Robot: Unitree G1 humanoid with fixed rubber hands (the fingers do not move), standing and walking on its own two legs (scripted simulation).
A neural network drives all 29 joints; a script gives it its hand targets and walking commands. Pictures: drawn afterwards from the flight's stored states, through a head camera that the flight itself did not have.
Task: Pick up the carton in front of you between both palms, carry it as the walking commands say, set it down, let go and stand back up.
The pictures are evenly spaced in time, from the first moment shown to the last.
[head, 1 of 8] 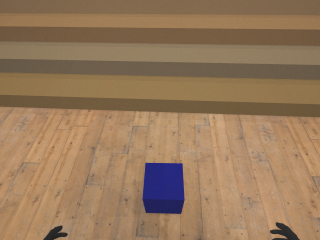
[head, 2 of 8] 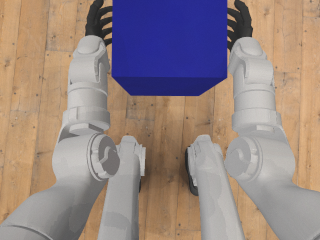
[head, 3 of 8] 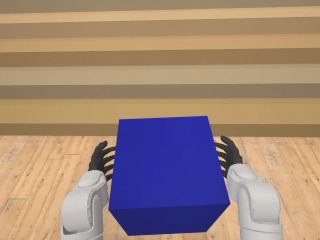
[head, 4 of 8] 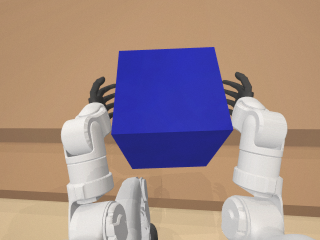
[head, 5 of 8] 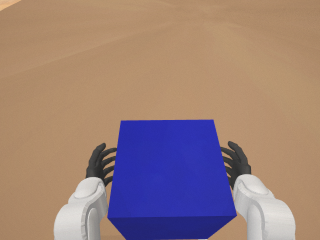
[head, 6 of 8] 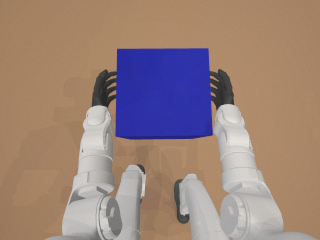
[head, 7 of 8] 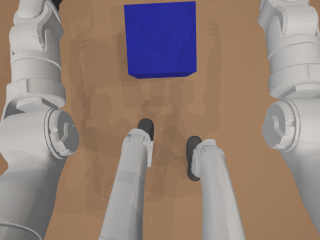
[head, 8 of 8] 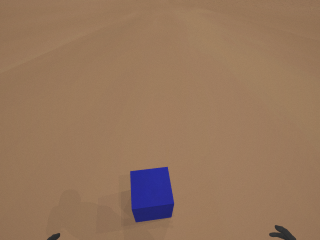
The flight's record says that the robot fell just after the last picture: no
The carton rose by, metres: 1.80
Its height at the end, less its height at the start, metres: +1.05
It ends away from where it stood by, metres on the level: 4.83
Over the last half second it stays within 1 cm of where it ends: yes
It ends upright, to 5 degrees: yes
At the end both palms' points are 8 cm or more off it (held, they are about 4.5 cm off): yes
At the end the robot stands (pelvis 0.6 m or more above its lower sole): yes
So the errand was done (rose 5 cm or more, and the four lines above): yes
